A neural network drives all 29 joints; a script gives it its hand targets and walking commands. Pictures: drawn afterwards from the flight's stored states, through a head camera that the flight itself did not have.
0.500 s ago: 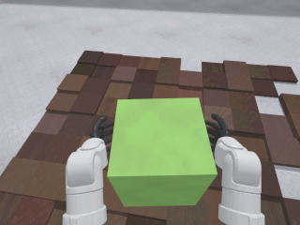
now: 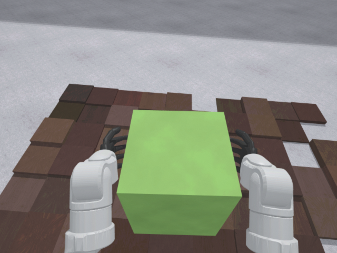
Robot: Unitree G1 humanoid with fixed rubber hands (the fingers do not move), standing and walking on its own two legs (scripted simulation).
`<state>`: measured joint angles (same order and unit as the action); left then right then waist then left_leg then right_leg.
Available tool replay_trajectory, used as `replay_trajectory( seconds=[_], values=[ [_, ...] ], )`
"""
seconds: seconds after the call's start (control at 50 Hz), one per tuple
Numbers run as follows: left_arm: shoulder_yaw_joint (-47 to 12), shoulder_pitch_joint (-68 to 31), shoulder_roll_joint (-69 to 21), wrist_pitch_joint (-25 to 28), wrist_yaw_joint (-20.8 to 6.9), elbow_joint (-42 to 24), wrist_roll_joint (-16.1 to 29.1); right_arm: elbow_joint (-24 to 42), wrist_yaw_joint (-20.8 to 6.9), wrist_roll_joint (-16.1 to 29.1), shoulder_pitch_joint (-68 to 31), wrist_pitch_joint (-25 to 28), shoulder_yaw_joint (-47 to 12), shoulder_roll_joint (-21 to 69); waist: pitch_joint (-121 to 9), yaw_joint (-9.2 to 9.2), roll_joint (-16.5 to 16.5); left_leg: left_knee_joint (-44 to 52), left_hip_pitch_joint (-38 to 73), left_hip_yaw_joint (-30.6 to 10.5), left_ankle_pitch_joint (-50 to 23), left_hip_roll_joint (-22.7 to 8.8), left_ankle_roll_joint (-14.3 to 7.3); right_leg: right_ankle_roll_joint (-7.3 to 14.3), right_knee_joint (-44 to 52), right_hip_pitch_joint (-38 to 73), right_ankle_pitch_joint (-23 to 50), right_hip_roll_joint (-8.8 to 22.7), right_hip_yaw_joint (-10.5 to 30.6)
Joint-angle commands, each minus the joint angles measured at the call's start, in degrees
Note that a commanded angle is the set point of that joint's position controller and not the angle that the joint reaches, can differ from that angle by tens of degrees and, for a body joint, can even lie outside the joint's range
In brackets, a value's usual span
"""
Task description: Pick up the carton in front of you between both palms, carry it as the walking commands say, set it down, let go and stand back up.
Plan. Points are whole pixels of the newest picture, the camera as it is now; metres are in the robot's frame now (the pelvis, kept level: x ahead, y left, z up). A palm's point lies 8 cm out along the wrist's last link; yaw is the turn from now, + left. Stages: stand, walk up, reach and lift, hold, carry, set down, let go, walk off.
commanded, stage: carry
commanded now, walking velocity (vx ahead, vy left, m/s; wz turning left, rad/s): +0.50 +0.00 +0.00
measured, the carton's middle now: (176, 176) +0.30 +0.00 +0.02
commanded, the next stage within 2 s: none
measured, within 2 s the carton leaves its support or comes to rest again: neither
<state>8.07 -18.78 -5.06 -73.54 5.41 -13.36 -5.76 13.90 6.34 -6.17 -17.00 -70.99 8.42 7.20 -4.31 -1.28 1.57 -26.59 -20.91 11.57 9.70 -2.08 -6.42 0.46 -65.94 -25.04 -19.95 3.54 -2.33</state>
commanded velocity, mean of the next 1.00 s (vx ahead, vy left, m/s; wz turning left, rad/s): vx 0.50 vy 0.00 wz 0.00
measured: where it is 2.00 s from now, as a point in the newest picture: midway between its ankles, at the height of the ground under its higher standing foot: (171, 112)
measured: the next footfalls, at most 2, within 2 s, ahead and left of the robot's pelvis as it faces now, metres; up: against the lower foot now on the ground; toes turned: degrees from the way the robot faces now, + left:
right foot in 0.36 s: +0.39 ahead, -0.10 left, -0.01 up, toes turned -4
left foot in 0.78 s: +0.70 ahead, +0.07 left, +0.00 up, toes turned +6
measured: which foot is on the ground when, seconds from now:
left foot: down 0.00-0.38, up 0.40-0.76, down 0.78-1.00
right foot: up 0.00-0.34, down 0.36-0.80, up 0.82-1.00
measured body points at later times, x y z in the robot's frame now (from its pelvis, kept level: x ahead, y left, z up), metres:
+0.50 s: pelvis +0.31 -0.04 -0.02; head +0.37 -0.06 +0.43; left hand +0.70 +0.13 +0.09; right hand +0.73 -0.17 +0.08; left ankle +0.19 +0.08 -0.64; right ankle +0.35 -0.10 -0.75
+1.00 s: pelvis +0.71 -0.03 +0.01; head +0.72 -0.04 +0.46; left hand +1.00 +0.10 +0.10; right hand +0.99 -0.20 +0.09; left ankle +0.67 +0.07 -0.73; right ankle +0.75 -0.16 -0.69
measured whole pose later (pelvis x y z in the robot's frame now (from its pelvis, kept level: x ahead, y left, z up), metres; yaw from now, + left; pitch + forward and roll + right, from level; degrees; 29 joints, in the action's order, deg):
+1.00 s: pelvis +0.71 -0.03 +0.01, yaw -1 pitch +4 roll +1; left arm 7.5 -9.6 -7.7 -69.4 3.9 -21.3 -6.4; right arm 20.1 5.6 -6.7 -10.5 -68.3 4.9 7.9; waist -4.0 -2.5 -0.8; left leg -19.6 -10.4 8.0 4.4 -0.4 -5.4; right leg -1.2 -48.1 -32.4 -16.3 2.9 -1.3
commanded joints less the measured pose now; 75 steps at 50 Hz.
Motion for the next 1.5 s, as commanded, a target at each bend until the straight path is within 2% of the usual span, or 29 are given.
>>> replay_trajectory(
  seconds=[0.0, 0.12, 0.24, 0.28, 0.32, 0.34, 0.36, 0.38, 0.44, 0.46, 0.6, 0.72, 0.76, 0.78, 0.8, 0.82, 0.88, 0.96, 1.04, 1.1, 1.12, 1.14, 1.16, 1.18, 1.22, 1.24, 1.3, 1.38, 1.48],
  values=[
    [-41.6, -39.8, -51.3, 3.5, -12.0, -1.2, 24.4, 1.6, -15.4, 27.9, -41.1, 1.3, -41.6, 47.8, -18.7, 0.29, -8.8, 13.8, 18.2, -17.5, 3.3, -14.0, -2.3, 0.2, 3.5, -8.8, 5.2, 2.5, 1.3],
    [-35.7, -51.9, -48.3, 5.2, -9.3, 11.1, 23.8, -12.1, -13.9, 28.1, -53.9, 3.2, -35.7, 44.3, -15.6, -0.76, -8.4, 12.7, 21.8, -11.8, -6.2, -11.8, -4.9, -0.2, 18.7, -15.3, 13.9, 2.1, -2.6],
    [-28.1, -63.5, -50.5, 6.0, -9.3, 21.1, 25.4, -22.4, -12.4, 27.8, -64.5, 4.3, -28.2, 47.2, -14.5, -1.49, -8.9, 5.7, 25.5, -8.1, -16.7, -10.0, -2.9, 2.4, 32.7, -11.0, 21.2, -0.4, -4.2],
    [-25.9, -66.8, -51.4, 5.9, -9.6, 23.4, 25.7, -24.2, -12.1, 27.7, -67.6, 4.4, -26.7, 48.8, -15.1, -0.51, -9.4, 1.9, 26.5, -7.3, -21.2, -10.5, -1.7, 3.7, 35.5, -6.3, 21.1, -1.3, -4.7],
    [-23.7, -67.7, -52.2, 5.7, -10.0, 26.5, 25.8, -25.8, -11.7, 27.4, -70.0, 4.0, -25.5, 50.4, -20.4, 4.02, -5.7, -14.6, 22.7, -2.0, -29.4, -6.9, 1.7, 3.7, 41.0, 11.7, 17.9, -6.1, -9.7],
    [-22.5, -66.8, -52.4, 5.8, -10.2, 28.0, 25.5, -26.3, -11.5, 27.4, -71.4, 3.8, -25.0, 50.5, -24.3, 5.82, -1.3, -26.6, 13.0, -2.3, -17.8, -5.0, 2.7, 3.9, 38.8, 24.8, 17.0, -0.4, -3.3],
    [-21.1, -68.2, -50.7, 5.8, -10.2, 28.9, 24.8, -27.6, -11.3, 27.2, -72.0, 3.3, -24.6, 52.2, -30.1, 4.54, 11.2, -41.2, -3.3, -4.2, 3.5, 1.0, 4.0, 10.1, 34.8, 39.5, 26.9, 14.4, 20.4],
    [-21.0, -68.0, -52.1, 5.9, -10.4, 29.0, 25.5, -27.5, -10.9, 26.6, -72.0, 3.1, -24.2, 52.2, -30.7, 5.48, 18.1, -51.7, -19.4, -9.0, 20.7, 6.3, 4.8, 15.6, 41.0, 46.4, 21.7, 16.7, 32.9],
    [-22.4, -73.8, -58.2, 5.8, -11.3, 20.8, 28.4, -22.9, -9.7, 27.2, -75.5, 2.6, -24.4, 56.4, -26.2, 5.52, 5.0, -50.1, -25.0, -13.1, 15.3, 0.4, 3.5, 12.1, 39.5, 40.4, 30.0, 13.1, 21.4],
    [-23.6, -75.2, -60.1, 5.6, -11.4, 18.0, 29.3, -21.6, -9.5, 27.1, -74.6, 2.4, -24.8, 57.7, -26.2, 5.11, 3.9, -46.7, -23.3, -13.4, 13.2, -0.8, 3.8, 11.1, 39.9, 38.1, 30.5, 12.5, 18.7],
    [-29.4, -57.9, -62.2, 4.6, -11.6, 3.9, 25.2, -11.6, -9.2, 20.6, -53.1, 2.3, -28.8, 60.0, -25.7, 4.94, 4.8, -29.4, -27.0, -8.0, 8.4, -0.8, 6.2, 10.0, 40.4, 44.1, 47.1, 11.5, 10.2],
    [-38.9, -36.4, -58.9, 6.3, -13.7, -8.5, 22.7, 5.8, -11.2, 19.1, -34.9, 3.6, -39.6, 58.4, -22.7, 2.4, 7.3, 3.8, 1.8, 0.0, -17.2, 5.2, 6.1, 4.4, 38.4, 34.3, 58.6, 5.0, -3.6],
    [-41.9, -28.6, -58.0, 6.7, -14.4, -9.7, 21.7, 9.2, -12.7, 20.0, -29.3, 3.7, -42.4, 56.7, -23.7, -0.45, 2.4, 12.1, 20.0, 1.5, -28.4, 4.6, 6.8, 1.1, 26.7, 26.0, 51.3, 1.9, -8.8],
    [-41.9, -26.7, -58.3, 5.8, -14.5, -9.6, 21.9, 7.6, -13.5, 19.7, -25.8, 3.7, -42.2, 56.2, -25.6, -1.5, -5.9, 3.5, 39.2, -9.1, -38.8, -3.1, -0.5, -1.4, 17.7, 5.1, 34.8, -1.3, -5.8],
    [-41.4, -23.5, -56.4, 4.9, -14.7, -11.4, 21.9, 5.6, -14.0, 20.4, -20.3, 3.6, -42.0, 56.2, -26.4, -1.87, -18.0, 5.3, 48.6, -29.4, -45.1, -16.0, -10.0, -3.1, 6.5, -11.9, -1.7, -7.1, -3.2],
    [-41.1, -21.8, -55.3, 4.4, -14.9, -11.2, 21.9, 5.1, -14.4, 21.1, -17.5, 3.1, -41.8, 55.8, -26.2, -1.98, -16.5, 4.1, 51.3, -31.6, -47.8, -19.6, -12.2, -2.9, -6.4, -18.1, -9.1, -5.6, 4.0],
    [-41.4, -18.4, -54.9, 4.3, -15.8, -10.9, 22.4, 6.8, -14.7, 21.2, -15.7, 2.7, -43.0, 56.1, -20.2, -1.93, -4.6, 5.3, 44.2, -27.0, -32.6, -16.2, -4.4, -0.7, 3.8, -25.2, -9.1, 0.0, 7.9],
    [-41.1, -14.9, -55.0, 4.5, -15.6, -10.7, 21.1, 9.9, -15.5, 23.0, -18.3, 2.1, -44.9, 54.8, -14.7, 0.11, -4.8, 13.5, 23.2, -18.3, -15.1, -14.1, -3.7, -2.2, 24.5, -10.9, 6.9, 2.1, 2.2],
    [-41.1, -17.7, -51.6, 3.5, -14.5, -10.6, 20.6, 9.5, -16.3, 24.5, -21.5, 0.9, -44.6, 50.4, -9.8, 0.68, -10.2, 16.4, 10.1, -7.0, -10.3, -8.5, 0.9, -3.1, 37.6, 7.9, 27.9, -1.8, -6.5],
    [-40.5, -22.6, -46.0, 2.2, -13.8, -9.3, 21.4, 7.0, -15.8, 23.8, -25.0, -0.3, -43.2, 44.7, -11.0, 3.14, -6.8, 1.1, 9.3, -1.7, -15.8, -3.4, 3.5, -2.2, 38.9, 20.4, 26.5, -3.8, -10.5],
    [-39.8, -24.9, -43.6, 1.7, -13.6, -8.2, 21.5, 5.8, -15.3, 23.8, -27.9, -0.8, -42.3, 42.0, -12.6, 5.07, -3.0, -11.8, 6.2, -1.2, -11.6, -0.6, 5.0, -2.1, 40.9, 27.0, 21.4, -3.3, -8.6],
    [-38.5, -26.9, -39.9, 0.9, -13.0, -6.2, 21.5, 4.4, -14.8, 23.8, -31.1, -1.6, -41.2, 39.9, -11.8, 4.81, 10.7, -28.0, -2.7, -3.3, 14.5, 3.5, 6.6, -1.1, 42.5, 29.3, 26.8, 9.1, 9.7],
    [-37.1, -30.5, -36.5, 0.6, -12.3, -4.6, 21.1, 1.9, -14.2, 24.6, -33.9, -2.8, -41.3, 40.7, -17.6, 4.44, 15.0, -41.2, -14.9, -8.8, 20.9, 5.0, 6.2, 9.2, 45.5, 38.7, 15.5, 18.8, 27.6],
    [-37.4, -33.4, -37.9, 0.4, -12.0, -4.4, 22.7, 2.0, -13.8, 25.6, -36.7, -3.2, -40.1, 40.3, -19.0, 4.55, 13.7, -48.9, -18.9, -12.3, 19.9, 1.3, 4.3, 13.8, 48.4, 35.3, 2.3, 20.3, 31.6],
    [-37.6, -43.9, -41.1, 0.4, -11.6, -5.8, 26.6, 2.1, -12.7, 28.1, -46.6, -3.2, -39.1, 42.1, -17.3, 4.16, 5.1, -49.2, -20.0, -13.2, 14.7, -2.0, 2.4, 12.9, 48.6, 27.0, 2.2, 16.1, 25.3],
    [-37.9, -49.9, -42.6, 0.4, -11.4, -6.2, 28.6, 1.6, -12.1, 28.6, -50.8, -3.1, -38.4, 42.7, -17.5, 3.84, 4.1, -46.6, -19.1, -13.8, 12.8, -3.6, 2.2, 12.3, 48.7, 24.2, 2.3, 15.4, 22.0],
    [-36.7, -59.6, -44.6, -0.1, -10.9, -3.1, 31.7, -2.4, -10.2, 28.1, -57.8, -3.5, -35.0, 42.7, -19.8, 2.89, 4.1, -43.9, -19.5, -12.5, 8.6, -4.1, 2.4, 12.6, 49.4, 21.4, -0.7, 13.7, 16.4],
    [-32.4, -64.7, -45.7, -1.4, -10.1, 6.5, 31.2, -11.8, -9.2, 25.9, -61.4, -4.5, -29.5, 42.3, -19.5, 4.52, 1.1, -33.5, -26.2, -11.1, 5.8, -4.6, 3.7, 14.9, 47.7, 26.9, 12.9, 13.8, 13.0],
    [-27.8, -70.9, -50.8, -1.0, -10.4, 15.8, 29.9, -22.1, -9.9, 24.7, -66.9, -4.6, -24.7, 46.6, -16.8, 6.06, 4.0, -16.2, -20.4, -4.8, -5.0, 0.0, 2.8, 10.8, 43.5, 28.0, 30.8, 7.6, 2.3]
  ],
)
